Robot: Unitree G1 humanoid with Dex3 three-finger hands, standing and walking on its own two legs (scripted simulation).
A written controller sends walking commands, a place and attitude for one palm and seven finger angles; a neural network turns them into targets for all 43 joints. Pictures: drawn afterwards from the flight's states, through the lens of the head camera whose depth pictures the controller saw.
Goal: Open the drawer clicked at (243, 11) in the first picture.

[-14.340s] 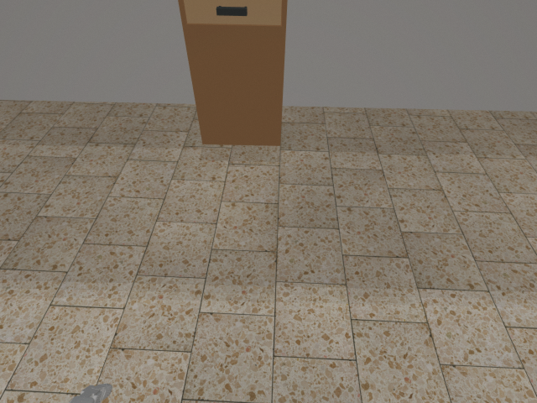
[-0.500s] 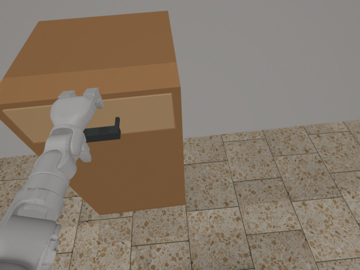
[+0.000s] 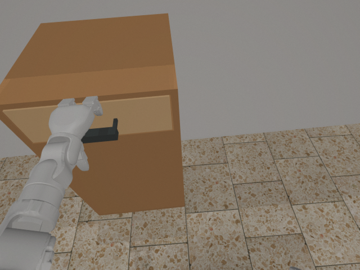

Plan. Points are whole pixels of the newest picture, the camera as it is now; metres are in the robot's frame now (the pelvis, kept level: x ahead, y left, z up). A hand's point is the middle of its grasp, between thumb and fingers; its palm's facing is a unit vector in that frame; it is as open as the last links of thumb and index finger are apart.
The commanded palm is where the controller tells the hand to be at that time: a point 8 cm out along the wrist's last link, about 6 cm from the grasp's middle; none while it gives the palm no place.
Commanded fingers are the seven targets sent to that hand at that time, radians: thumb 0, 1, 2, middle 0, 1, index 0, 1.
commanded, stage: lower the fingers behind the handle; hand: left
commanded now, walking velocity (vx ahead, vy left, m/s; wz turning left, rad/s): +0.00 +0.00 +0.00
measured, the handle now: (94, 129) +0.47 +0.27 +0.01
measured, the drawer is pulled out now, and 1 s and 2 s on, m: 0.00 0.00 0.00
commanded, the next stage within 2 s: close the thumb around the handle in 1.44 s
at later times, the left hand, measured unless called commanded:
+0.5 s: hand (86, 142) +0.41 +0.26 +0.03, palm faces -0.05 -0.02 -1.00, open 13.8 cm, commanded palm +0.39 +0.27 +0.08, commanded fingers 0.00 -0.50 0.30 -0.30 -1.20 -0.30 -1.20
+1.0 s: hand (94, 146) +0.42 +0.26 +0.00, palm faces +0.00 -0.03 -1.00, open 13.8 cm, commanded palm +0.39 +0.26 +0.05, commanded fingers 0.00 -0.50 0.30 -0.30 -1.20 -0.30 -1.20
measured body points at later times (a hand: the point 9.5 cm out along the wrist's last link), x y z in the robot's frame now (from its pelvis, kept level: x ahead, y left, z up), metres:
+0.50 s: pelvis -0.01 +0.00 -0.01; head +0.05 -0.01 +0.44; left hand +0.40 +0.26 +0.08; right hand +0.06 -0.27 -0.14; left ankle -0.03 +0.11 -0.73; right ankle -0.02 -0.11 -0.73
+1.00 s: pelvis -0.01 +0.02 -0.02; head +0.06 +0.01 +0.42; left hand +0.41 +0.26 +0.05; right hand +0.04 -0.25 -0.15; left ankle -0.03 +0.11 -0.73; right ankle -0.02 -0.11 -0.73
